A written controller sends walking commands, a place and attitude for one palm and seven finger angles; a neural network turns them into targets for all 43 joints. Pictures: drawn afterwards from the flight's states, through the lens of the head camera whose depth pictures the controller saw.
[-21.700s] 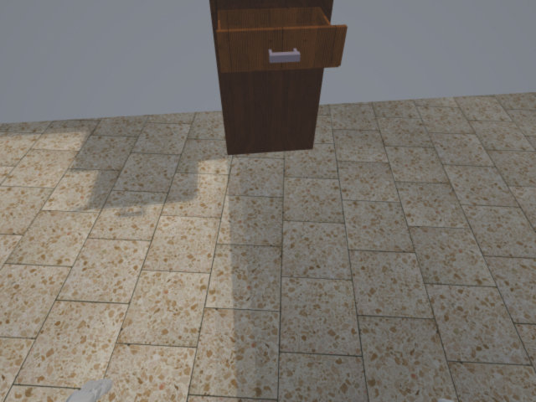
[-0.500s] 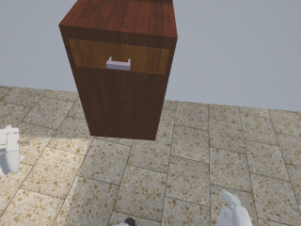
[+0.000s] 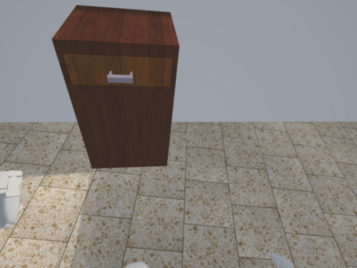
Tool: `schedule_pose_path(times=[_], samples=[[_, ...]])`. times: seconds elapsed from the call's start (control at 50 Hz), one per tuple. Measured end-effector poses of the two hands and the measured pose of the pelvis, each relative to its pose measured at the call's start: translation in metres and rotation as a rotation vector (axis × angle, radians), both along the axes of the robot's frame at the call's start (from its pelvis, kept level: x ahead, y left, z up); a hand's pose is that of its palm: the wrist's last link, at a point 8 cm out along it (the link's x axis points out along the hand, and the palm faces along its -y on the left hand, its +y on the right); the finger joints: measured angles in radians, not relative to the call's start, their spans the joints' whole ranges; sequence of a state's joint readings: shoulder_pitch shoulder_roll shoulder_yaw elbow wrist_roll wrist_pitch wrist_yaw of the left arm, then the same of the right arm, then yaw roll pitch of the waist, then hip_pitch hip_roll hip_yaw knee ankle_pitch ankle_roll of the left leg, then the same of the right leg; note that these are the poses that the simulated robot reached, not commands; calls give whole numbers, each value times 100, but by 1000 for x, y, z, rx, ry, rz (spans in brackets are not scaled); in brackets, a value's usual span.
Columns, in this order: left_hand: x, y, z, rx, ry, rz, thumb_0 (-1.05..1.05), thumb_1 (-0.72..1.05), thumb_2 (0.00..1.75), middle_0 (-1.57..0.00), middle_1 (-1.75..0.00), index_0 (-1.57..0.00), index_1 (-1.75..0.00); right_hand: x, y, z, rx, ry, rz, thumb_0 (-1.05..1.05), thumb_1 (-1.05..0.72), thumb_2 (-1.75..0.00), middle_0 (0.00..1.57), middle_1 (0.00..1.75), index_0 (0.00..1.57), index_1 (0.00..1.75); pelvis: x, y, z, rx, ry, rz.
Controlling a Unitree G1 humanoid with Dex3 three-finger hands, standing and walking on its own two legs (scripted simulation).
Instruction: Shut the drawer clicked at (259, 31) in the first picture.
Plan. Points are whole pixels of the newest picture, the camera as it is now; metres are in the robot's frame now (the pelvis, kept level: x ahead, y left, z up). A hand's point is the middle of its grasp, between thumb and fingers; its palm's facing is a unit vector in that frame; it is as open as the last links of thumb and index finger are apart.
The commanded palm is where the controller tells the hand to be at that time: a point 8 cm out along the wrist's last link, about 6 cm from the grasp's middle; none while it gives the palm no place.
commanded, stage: stop stepping back and stand still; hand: left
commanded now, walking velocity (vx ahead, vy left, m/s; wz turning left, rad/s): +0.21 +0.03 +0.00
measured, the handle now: (120, 76) +0.88 +0.28 -0.04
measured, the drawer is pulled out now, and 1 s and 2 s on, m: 0.00 0.00 0.00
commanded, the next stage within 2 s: let the arm hang, fingers relaxed in 1.30 s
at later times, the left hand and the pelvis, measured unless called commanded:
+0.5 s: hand out of the picture +0.11 +0.26 +0.18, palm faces +0.41 -0.77 -0.49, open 3.2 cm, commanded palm +0.06 +0.29 +0.18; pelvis -0.07 +0.01 +0.00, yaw +0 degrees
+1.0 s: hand out of the picture +0.13 +0.27 +0.16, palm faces +0.36 -0.79 -0.50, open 3.3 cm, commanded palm +0.08 +0.31 +0.18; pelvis -0.04 +0.03 +0.01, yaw +1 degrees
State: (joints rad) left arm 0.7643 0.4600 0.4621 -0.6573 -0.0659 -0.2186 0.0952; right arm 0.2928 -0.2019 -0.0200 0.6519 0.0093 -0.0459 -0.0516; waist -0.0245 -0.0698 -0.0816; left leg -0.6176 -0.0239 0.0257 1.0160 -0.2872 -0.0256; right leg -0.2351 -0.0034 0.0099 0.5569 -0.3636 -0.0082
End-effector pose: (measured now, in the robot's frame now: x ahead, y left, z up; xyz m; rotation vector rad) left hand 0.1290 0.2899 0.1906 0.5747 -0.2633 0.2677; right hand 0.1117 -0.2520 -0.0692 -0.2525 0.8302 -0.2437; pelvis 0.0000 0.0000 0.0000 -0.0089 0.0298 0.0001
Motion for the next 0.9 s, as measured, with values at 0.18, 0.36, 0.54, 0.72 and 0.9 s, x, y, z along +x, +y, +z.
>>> schedule_pose_path(times=[0.18,0.36,0.54,0.72,0.9], samples=[[-4,25,-21,-153,-92,98,2,89,90,-141,-160,-141,-160,-11,31,6,-42,-72,70,1,-90,-90,20,30,20,30,-35,23,0,2,-36,6],[-33,-18,29,42,-80,-91,2,89,90,-140,-160,-141,-160,-19,66,16,139,-196,92,1,-89,-90,20,30,21,30,-56,11,8,-14,-42,-18],[-59,11,-4,-67,4,151,1,89,89,-141,-160,-141,-160,-39,27,-10,67,-24,83,1,-90,-90,20,30,20,30,-64,8,7,27,-36,6],[-38,1,-3,-78,-81,44,2,89,90,-141,-160,-141,-160,-32,15,-1,-38,-79,56,1,-90,-90,20,30,20,30,-57,19,-2,27,-51,28],[-31,7,13,44,-4,55,2,89,90,-140,-160,-141,-160,-13,48,-15,123,-87,78,1,-90,-90,20,30,20,30,-48,20,2,-1,-30,30]])
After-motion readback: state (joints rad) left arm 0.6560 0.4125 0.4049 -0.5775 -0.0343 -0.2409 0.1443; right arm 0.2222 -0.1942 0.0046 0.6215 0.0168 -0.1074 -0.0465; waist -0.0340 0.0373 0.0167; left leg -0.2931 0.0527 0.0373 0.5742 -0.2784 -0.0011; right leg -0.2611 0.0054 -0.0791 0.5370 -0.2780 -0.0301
